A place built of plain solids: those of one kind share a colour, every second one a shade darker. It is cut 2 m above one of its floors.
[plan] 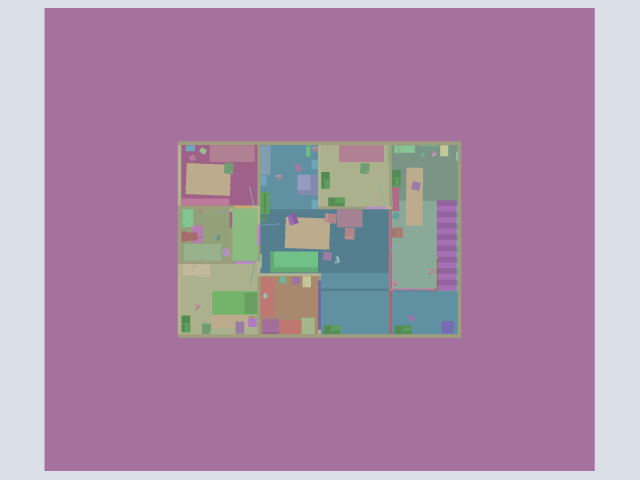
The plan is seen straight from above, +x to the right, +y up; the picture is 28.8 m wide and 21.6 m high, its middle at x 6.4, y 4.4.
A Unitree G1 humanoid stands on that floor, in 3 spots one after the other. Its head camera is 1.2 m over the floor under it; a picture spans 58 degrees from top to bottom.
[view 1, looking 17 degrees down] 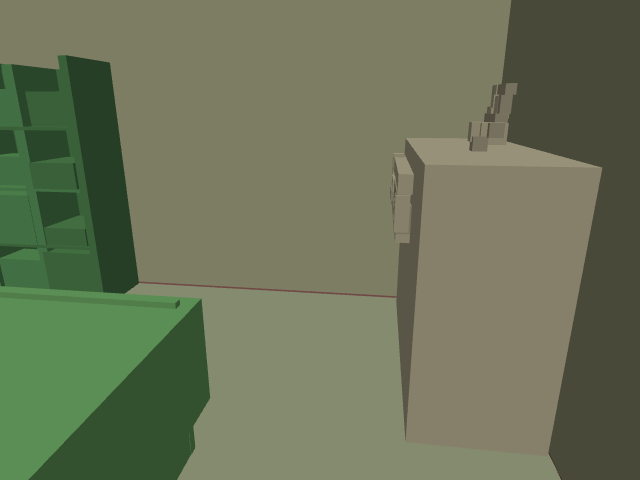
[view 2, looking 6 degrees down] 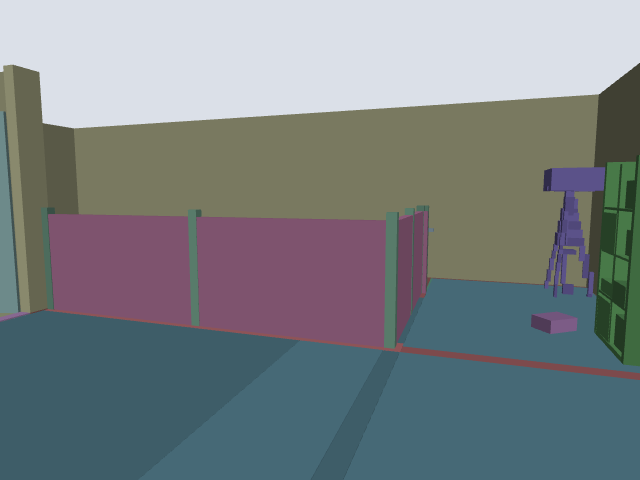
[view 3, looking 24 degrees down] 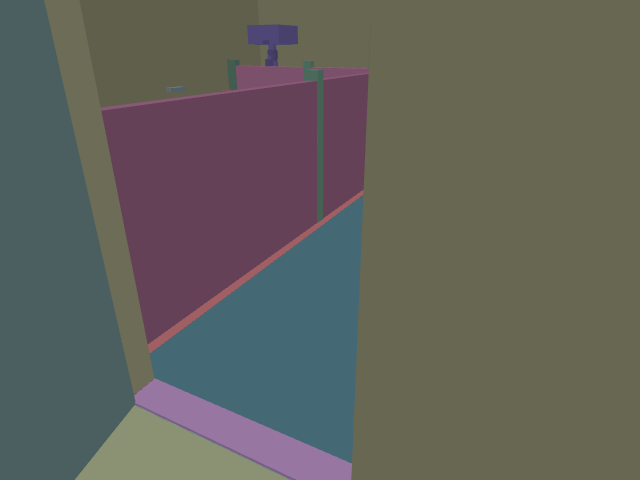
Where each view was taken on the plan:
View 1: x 2.83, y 2.67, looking -172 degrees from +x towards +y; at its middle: wall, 2.82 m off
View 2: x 6.28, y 1.62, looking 19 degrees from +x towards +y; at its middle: stair_guard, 3.49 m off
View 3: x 8.18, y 6.67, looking -63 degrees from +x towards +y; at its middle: upper_floor_living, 2.95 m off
